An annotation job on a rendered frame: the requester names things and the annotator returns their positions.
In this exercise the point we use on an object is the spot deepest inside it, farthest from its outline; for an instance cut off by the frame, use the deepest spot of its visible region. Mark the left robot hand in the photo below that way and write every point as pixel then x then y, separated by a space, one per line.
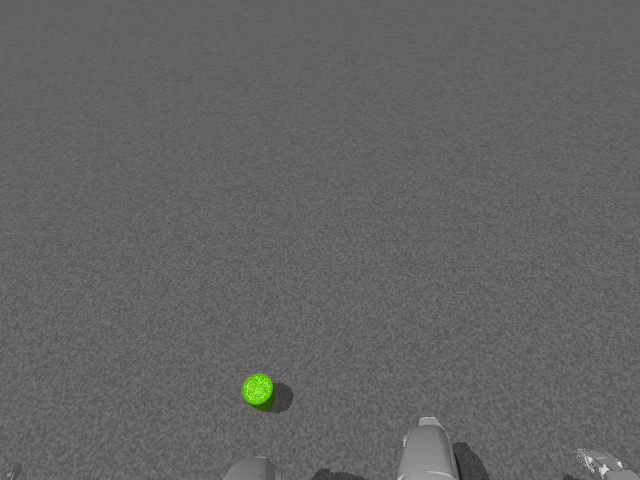
pixel 10 471

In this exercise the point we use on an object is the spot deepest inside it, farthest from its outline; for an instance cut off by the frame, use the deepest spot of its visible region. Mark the cup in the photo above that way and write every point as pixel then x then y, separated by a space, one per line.
pixel 258 391

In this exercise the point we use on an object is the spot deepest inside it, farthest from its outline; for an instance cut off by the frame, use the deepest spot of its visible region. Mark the right robot hand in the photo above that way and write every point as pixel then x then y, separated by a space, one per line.
pixel 604 466

